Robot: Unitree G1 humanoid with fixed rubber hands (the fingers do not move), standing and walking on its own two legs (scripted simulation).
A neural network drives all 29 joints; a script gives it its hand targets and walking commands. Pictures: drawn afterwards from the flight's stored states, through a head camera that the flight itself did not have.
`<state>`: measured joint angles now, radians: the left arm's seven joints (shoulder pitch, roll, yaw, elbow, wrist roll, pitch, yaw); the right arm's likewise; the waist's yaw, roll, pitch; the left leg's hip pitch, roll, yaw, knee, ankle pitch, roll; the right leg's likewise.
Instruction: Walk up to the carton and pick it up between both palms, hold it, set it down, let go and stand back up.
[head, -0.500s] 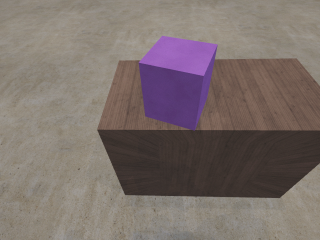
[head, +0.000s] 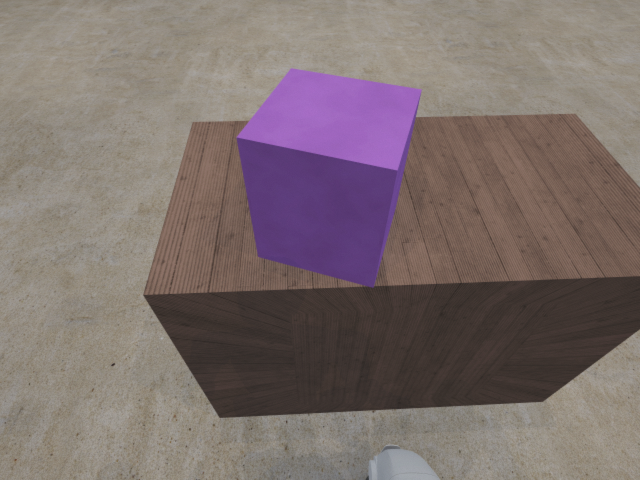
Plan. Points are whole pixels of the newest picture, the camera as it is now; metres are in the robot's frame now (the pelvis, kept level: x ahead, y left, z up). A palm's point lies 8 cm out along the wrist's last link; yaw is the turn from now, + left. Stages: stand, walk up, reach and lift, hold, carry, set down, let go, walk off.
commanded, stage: walk up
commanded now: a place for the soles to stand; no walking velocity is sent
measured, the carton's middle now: (333, 180) +0.55 -0.01 +0.05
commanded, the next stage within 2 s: reach and lift in 1.82 s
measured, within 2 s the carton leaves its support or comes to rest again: neither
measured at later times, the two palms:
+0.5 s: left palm (126, 468) +0.17 +0.28 -0.14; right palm (570, 460) +0.17 -0.32 -0.13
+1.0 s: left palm (138, 439) +0.20 +0.26 -0.11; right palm (542, 399) +0.25 -0.31 -0.11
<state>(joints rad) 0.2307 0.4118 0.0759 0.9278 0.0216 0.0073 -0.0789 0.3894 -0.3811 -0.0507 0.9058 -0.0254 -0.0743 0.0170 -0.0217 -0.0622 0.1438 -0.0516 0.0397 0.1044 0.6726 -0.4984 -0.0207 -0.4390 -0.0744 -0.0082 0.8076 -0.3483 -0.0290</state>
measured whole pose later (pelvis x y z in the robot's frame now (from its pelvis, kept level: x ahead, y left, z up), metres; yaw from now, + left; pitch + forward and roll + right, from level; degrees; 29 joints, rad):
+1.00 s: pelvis +0.13 -0.03 +0.01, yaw +3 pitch -5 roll +0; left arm 0.08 0.33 0.01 1.07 0.00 -0.02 -0.01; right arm 0.06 -0.34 0.01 1.06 0.00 -0.03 0.00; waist 0.01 0.00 0.12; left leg -0.26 0.02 0.04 0.67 -0.33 0.00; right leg -0.23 -0.01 -0.02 0.68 -0.37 -0.01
